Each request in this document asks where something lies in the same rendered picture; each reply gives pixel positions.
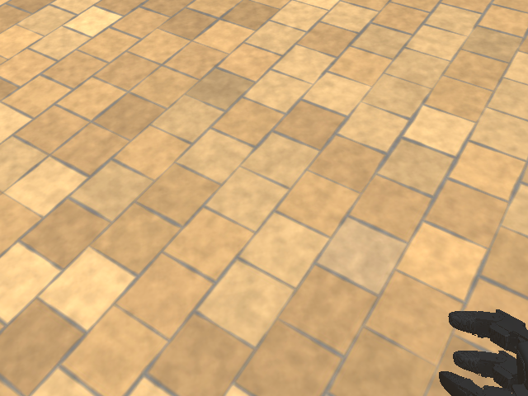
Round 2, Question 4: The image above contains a robot right hand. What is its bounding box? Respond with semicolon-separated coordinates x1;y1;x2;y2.
439;309;528;396

